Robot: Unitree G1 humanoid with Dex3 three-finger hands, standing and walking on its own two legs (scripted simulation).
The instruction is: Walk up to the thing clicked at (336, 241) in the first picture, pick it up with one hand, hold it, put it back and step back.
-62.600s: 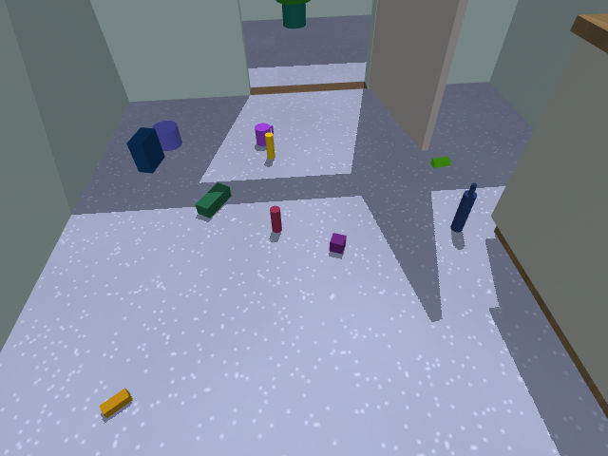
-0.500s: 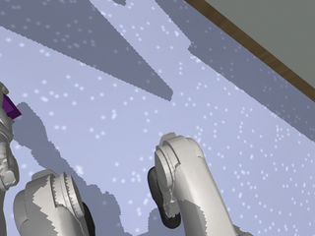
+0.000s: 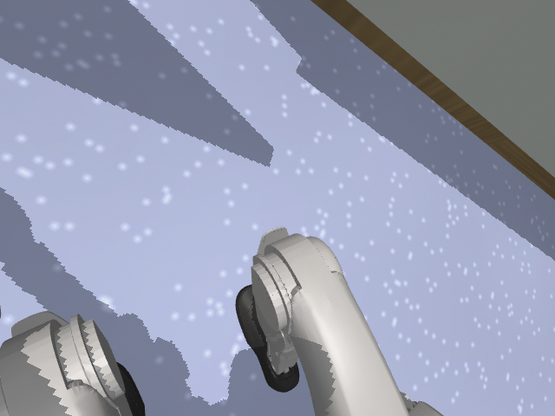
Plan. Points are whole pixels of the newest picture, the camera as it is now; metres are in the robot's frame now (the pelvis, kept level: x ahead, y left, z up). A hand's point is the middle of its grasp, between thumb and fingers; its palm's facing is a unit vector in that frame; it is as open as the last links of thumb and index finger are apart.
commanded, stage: rest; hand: left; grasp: from above
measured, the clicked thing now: out of the picture +0.48 +0.29 -0.26
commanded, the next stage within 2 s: open in 0.42 s
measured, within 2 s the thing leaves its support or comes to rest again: rests again in 0.22 s
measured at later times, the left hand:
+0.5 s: hand out of the picture +0.47 +0.29 -0.26, palm faces -0.40 -0.25 -0.88, open 9.3 cm
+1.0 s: hand out of the picture +0.47 +0.30 -0.25, palm faces -0.40 -0.24 -0.88, open 13.0 cm
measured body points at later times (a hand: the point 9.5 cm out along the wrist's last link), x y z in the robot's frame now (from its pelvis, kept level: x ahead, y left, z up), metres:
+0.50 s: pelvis +0.00 +0.01 +0.00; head +0.29 +0.11 +0.32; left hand +0.49 +0.30 -0.21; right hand +0.01 -0.24 -0.05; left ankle +0.06 +0.13 -0.27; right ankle +0.11 -0.13 -0.27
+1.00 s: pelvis -0.01 +0.01 +0.01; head +0.29 +0.11 +0.32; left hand +0.49 +0.30 -0.20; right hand +0.00 -0.24 -0.04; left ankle +0.06 +0.13 -0.27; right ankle +0.11 -0.13 -0.27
